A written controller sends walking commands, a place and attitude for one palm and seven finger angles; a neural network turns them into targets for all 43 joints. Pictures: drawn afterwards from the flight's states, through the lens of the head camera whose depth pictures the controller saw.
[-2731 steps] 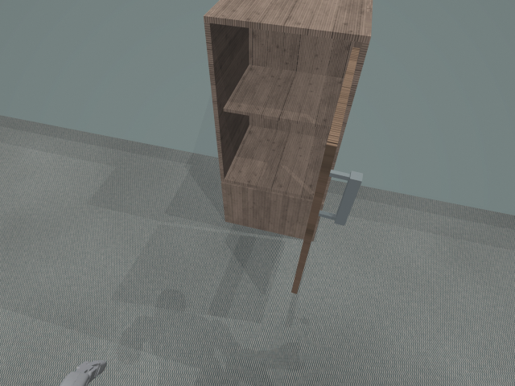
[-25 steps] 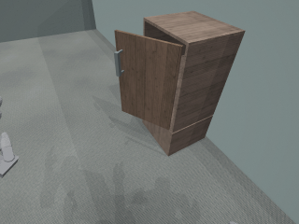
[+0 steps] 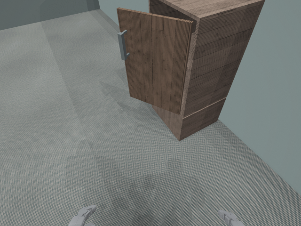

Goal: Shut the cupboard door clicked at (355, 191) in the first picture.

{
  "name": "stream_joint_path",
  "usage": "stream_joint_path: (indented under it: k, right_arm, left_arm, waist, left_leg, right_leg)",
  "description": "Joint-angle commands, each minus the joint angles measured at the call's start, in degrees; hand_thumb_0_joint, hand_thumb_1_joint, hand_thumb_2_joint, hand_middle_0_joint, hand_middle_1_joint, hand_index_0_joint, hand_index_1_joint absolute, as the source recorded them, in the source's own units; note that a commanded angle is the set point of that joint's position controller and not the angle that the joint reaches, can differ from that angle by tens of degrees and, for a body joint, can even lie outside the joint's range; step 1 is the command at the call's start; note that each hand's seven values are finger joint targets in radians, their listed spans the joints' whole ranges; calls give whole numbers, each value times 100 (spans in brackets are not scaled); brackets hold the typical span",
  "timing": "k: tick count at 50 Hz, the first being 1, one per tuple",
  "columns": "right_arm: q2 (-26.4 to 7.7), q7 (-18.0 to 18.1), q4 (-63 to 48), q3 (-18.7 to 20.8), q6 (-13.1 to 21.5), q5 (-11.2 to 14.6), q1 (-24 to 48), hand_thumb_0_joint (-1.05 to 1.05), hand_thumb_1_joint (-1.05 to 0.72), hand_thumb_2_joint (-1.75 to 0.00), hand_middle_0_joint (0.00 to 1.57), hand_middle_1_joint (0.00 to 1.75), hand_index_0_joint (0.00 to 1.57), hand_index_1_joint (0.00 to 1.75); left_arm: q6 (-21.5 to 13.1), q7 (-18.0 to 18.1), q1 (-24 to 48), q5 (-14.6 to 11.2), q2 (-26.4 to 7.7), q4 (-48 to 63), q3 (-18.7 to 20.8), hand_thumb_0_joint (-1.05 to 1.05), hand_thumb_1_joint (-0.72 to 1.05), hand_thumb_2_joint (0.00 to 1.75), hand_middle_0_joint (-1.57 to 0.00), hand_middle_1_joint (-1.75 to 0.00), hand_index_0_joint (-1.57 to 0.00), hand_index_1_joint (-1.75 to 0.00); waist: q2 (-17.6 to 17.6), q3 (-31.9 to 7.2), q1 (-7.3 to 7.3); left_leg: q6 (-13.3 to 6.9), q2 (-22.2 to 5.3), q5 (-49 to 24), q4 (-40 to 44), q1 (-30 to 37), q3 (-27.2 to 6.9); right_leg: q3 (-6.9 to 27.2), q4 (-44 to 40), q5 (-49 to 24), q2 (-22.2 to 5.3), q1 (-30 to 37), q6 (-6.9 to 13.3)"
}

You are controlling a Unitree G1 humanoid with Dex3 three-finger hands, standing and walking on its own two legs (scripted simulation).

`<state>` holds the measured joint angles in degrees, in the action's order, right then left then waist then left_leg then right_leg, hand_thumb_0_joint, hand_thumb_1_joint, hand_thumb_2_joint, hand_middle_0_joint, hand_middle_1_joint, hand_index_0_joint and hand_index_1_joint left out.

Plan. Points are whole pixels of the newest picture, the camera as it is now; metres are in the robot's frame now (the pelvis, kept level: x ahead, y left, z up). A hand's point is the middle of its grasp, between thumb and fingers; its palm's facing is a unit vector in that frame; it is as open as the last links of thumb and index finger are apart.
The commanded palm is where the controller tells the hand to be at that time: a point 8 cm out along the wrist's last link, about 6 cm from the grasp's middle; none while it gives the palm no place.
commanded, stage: let the arm hang, fingers relaxed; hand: left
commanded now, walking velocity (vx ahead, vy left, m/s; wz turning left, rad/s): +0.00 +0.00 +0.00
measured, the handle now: (124, 45) +0.98 +0.19 -0.02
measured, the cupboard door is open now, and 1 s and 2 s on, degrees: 32 32 32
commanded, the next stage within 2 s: look to check the result in 0.86 s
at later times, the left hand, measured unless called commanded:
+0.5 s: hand out of the picture +0.00 +0.24 -0.15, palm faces -0.01 -0.97 -0.26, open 7.4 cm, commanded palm none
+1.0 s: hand out of the picture -0.02 +0.23 -0.16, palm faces -0.02 -0.98 -0.21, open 7.4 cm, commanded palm none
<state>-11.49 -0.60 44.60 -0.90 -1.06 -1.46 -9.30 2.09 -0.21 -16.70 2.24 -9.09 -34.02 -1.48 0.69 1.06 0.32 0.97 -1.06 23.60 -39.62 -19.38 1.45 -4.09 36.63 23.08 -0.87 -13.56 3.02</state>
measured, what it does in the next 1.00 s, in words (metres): stands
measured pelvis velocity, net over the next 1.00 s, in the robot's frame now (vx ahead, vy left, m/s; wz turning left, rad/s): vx -0.02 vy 0.04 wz -0.04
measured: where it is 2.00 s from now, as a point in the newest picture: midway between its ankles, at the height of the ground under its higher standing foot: outside the picture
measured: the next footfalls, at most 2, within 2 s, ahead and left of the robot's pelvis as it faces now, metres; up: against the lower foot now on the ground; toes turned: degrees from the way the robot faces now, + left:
none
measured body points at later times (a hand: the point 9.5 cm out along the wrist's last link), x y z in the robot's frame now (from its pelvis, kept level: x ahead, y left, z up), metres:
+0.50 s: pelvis -0.01 +0.03 +0.02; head -0.01 +0.03 +0.47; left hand +0.00 +0.29 -0.13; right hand -0.01 -0.21 -0.14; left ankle +0.02 +0.14 -0.73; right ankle -0.04 -0.08 -0.73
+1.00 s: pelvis -0.02 +0.04 +0.02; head -0.02 +0.04 +0.47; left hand -0.01 +0.28 -0.14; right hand -0.03 -0.20 -0.14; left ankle +0.02 +0.14 -0.73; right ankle -0.04 -0.08 -0.73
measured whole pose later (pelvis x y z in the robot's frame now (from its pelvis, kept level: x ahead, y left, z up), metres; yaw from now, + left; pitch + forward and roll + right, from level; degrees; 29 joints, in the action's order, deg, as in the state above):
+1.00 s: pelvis -0.02 +0.04 +0.02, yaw -2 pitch -2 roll +0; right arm -10.8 1.3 64.4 0.3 -0.5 -0.7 -15.3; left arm 0.1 0.7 -15.6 1.1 -11.1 -65.0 0.6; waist -0.1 2.0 0.3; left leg -0.9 -0.5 8.7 -21.8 -11.4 3.6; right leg -1.8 22.6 13.4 -0.9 -7.4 -0.1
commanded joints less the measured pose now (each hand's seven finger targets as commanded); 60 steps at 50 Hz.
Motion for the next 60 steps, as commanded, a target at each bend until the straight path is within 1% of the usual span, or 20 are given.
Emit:
stream_joint_path:
  k: [1,2,3,4,5,6,7,8,9,10,14,15,22,29,32,44,46,51,56,60]
  right_arm:
    - [-621,116,-48,267,122,3,-414,0,-90,-90,20,30,20,30]
    - [-711,150,81,251,170,-5,-412,0,-90,-90,20,30,20,30]
    - [-723,188,200,234,181,-1,-416,0,-90,-90,20,30,20,30]
    - [-723,190,241,286,145,-36,-363,0,-90,-90,20,30,20,30]
    - [-624,208,287,283,118,-24,-220,0,-90,-90,20,30,20,30]
    - [-577,219,391,254,94,-15,-212,0,-90,-90,20,30,20,30]
    - [-543,235,479,238,82,-7,-219,0,-90,-90,20,30,20,30]
    - [-522,244,548,241,81,6,-246,0,-90,-90,20,30,20,30]
    - [-575,261,609,263,79,27,-358,0,-90,-90,20,30,20,30]
    - [-630,268,699,267,91,34,-450,0,-90,-90,20,30,20,30]
    - [-804,279,972,276,146,68,-514,0,-90,-90,20,30,20,30]
    - [-811,281,1053,265,158,65,-563,0,-90,-90,20,30,20,30]
    - [-824,259,1467,234,148,59,-620,0,-90,-90,20,30,20,30]
    - [-821,256,1670,235,158,69,-697,0,-90,-90,20,30,20,30]
    - [-770,257,1735,231,161,53,-722,0,-90,-90,20,30,20,30]
    - [-741,265,1743,267,151,76,-770,0,-90,-90,20,30,20,30]
    - [-695,263,1761,264,151,59,-768,0,-90,-90,20,30,20,30]
    - [-744,268,1753,279,173,70,-706,0,-90,-90,20,30,20,30]
    - [-815,268,1746,294,179,85,-619,0,-90,-90,20,30,20,30]
    - [-904,260,1741,301,169,85,-533,0,-90,-90,20,30,20,30]
  left_arm:
    - [-292,199,-28,-118,-1216,-321,508,0,90,90,-20,-30,-20,-30]
    - [-290,193,-118,-158,-1022,-531,447,0,90,90,-20,-30,-20,-30]
    - [-274,207,-214,-153,-857,-776,393,0,90,90,-20,-30,-20,-30]
    - [-240,239,-314,-53,-663,-858,469,0,90,90,-20,-30,-20,-30]
    - [-202,206,-269,-79,-691,-1000,502,0,90,90,-20,-30,-20,-30]
    - [-188,171,-161,-103,-801,-1195,487,0,90,90,-20,-30,-20,-30]
    - [-201,147,-188,-126,-822,-1361,467,0,90,90,-20,-30,-20,-30]
    - [-217,134,-191,-129,-846,-1501,454,0,90,90,-20,-30,-20,-30]
    - [-233,127,-127,-119,-886,-1622,452,0,90,90,-20,-30,-20,-30]
    - [-239,118,-85,-126,-881,-1761,424,0,90,90,-20,-30,-20,-30]
    - [-268,111,-80,-138,-991,-2151,397,0,90,90,-20,-30,-20,-30]
    - [-265,114,-72,-145,-990,-2233,386,0,90,90,-20,-30,-20,-30]
    - [-231,127,-67,-151,-1052,-2650,346,0,90,90,-20,-30,-20,-30]
    - [-239,148,-86,-146,-1087,-2807,341,0,90,90,-20,-30,-20,-30]
    - [-221,152,-56,-146,-1034,-2842,343,0,90,90,-20,-30,-20,-30]
    - [-248,164,-131,-130,-996,-2897,348,0,90,90,-20,-30,-20,-30]
    - [-250,168,-120,-132,-943,-2909,335,0,90,90,-20,-30,-20,-30]
    - [-274,170,-112,-130,-988,-2923,353,0,90,90,-20,-30,-20,-30]
    - [-307,174,-65,-131,-1063,-2937,351,0,90,90,-20,-30,-20,-30]
    - [-314,170,2,-131,-1163,-2924,363,0,90,90,-20,-30,-20,-30]
  waist:
    - [-326,-654,76]
    - [383,-800,35]
    - [748,-828,10]
    - [826,-670,-40]
    - [1291,-386,-30]
    - [1436,-228,-20]
    - [1385,-177,-49]
    - [1148,-123,-35]
    - [587,-86,-3]
    - [373,-180,19]
    - [-28,-239,-15]
    - [-41,-267,-2]
    - [-90,295,-39]
    - [-100,291,-59]
    - [74,409,-48]
    - [-33,417,-25]
    - [43,367,-1]
    - [27,168,4]
    - [-130,176,14]
    - [-52,213,18]
  left_leg:
    - [-64,-99,-2690,1138,722,-186]
    - [-167,-396,-3788,1030,1311,-405]
    - [-286,-614,-3871,968,1388,-511]
    - [-341,-709,-3101,1068,1166,-564]
    - [-345,-605,-2561,1217,939,-541]
    - [-313,-550,-2340,1362,793,-541]
    - [-282,-518,-2212,1408,730,-503]
    - [-243,-497,-2113,1437,714,-454]
    - [-233,-525,-2168,1433,791,-493]
    - [-234,-558,-2152,1500,863,-497]
    - [-256,-592,-2227,1698,1058,-482]
    - [-263,-597,-2200,1759,1061,-506]
    - [-260,-548,-1393,2175,824,-509]
    - [-261,-541,-1329,2265,856,-484]
    - [-248,-536,-1038,2391,689,-531]
    - [-250,-509,-1031,2321,807,-461]
    - [-240,-499,-1067,2293,850,-445]
    - [-256,-535,-1349,2233,992,-449]
    - [-266,-543,-1671,2138,1092,-441]
    - [-258,-543,-1616,2145,1110,-442]
  right_leg:
    - [853,-549,-4513,-794,744,112]
    - [735,-600,-3413,-552,287,-64]
    - [645,-866,-2347,-407,206,-131]
    - [583,-1141,-1397,-326,171,-113]
    - [584,-1308,-1281,-336,89,-106]
    - [579,-1358,-1328,-335,174,-96]
    - [646,-1467,-1467,-352,265,-65]
    - [669,-1556,-1588,-384,295,-44]
    - [639,-1625,-1712,-385,310,-39]
    - [633,-1654,-1722,-410,375,-42]
    - [597,-1745,-1712,-434,483,-46]
    - [606,-1748,-1652,-436,525,-53]
    - [655,-1939,-961,-446,299,-62]
    - [660,-1939,-936,-449,286,-69]
    - [669,-1902,-861,-438,278,-83]
    - [705,-1975,-821,-443,111,-73]
    - [716,-1964,-864,-453,103,-76]
    - [714,-1928,-1045,-455,173,-70]
    - [734,-1999,-1214,-495,173,-61]
    - [766,-2058,-1149,-504,152,-50]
